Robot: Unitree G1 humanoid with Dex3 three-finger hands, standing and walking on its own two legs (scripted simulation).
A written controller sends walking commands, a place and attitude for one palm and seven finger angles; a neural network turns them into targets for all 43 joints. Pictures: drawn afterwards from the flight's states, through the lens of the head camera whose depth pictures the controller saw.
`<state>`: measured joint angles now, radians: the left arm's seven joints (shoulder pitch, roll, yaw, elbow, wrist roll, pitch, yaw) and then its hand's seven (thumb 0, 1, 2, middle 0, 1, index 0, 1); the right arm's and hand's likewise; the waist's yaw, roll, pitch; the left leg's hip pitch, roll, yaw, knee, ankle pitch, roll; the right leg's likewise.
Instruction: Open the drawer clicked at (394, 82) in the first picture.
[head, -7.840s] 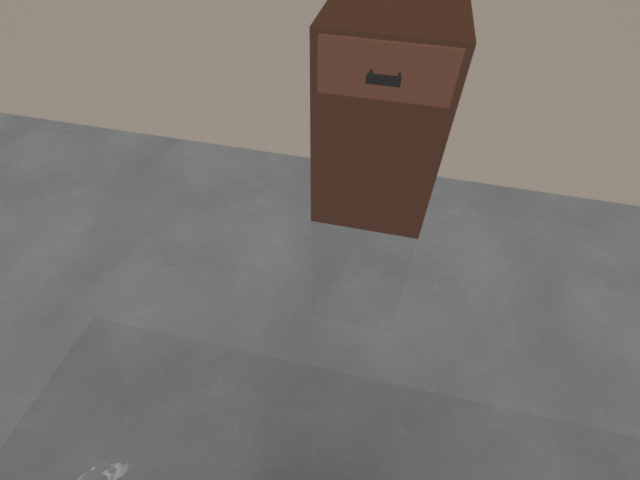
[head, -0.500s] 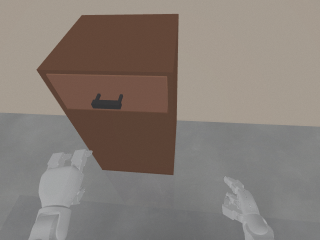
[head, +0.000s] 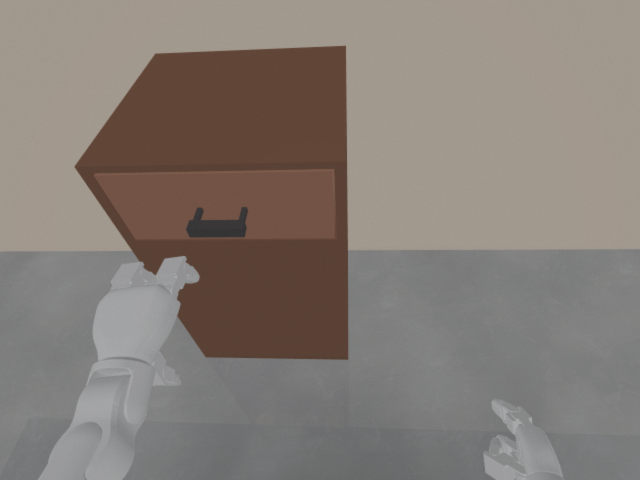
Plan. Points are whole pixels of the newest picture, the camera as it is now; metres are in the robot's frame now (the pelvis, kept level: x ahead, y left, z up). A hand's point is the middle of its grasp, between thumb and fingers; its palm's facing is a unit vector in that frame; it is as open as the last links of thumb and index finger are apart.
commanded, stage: raise the hand with hooked fingers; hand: left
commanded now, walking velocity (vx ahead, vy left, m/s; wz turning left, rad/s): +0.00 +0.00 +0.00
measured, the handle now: (219, 220) +0.55 +0.27 -0.05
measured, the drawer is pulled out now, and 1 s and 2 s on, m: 0.00 0.00 0.00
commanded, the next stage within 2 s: move the hooked fingers above the handle in 0.70 s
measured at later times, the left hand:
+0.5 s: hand (145, 293) +0.30 +0.25 +0.09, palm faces +0.01 -0.08 -1.00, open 13.9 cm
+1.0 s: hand (163, 288) +0.31 +0.24 +0.07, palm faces +0.00 -0.04 -1.00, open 13.9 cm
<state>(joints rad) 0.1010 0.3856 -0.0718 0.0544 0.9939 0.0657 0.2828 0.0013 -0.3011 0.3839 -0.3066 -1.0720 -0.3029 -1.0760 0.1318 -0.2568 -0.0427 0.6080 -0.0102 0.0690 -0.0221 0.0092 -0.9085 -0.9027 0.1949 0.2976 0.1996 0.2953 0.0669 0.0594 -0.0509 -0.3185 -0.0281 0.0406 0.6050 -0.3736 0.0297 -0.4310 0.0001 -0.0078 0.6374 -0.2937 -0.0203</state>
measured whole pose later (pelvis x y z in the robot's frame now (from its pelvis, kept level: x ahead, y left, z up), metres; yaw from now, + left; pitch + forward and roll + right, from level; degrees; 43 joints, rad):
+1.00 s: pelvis -0.01 -0.01 +0.01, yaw +1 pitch +4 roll +1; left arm -0.21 0.45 -0.09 0.28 0.98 0.01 0.13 0.00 -0.49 0.30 -0.32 -1.20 -0.32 -1.20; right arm 0.13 -0.24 -0.01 0.62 0.02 0.07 -0.04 0.01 -0.91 -0.90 0.20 0.30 0.20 0.30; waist 0.08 0.06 -0.02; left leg -0.26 -0.03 0.01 0.49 -0.30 0.02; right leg -0.36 0.00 -0.03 0.52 -0.23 -0.03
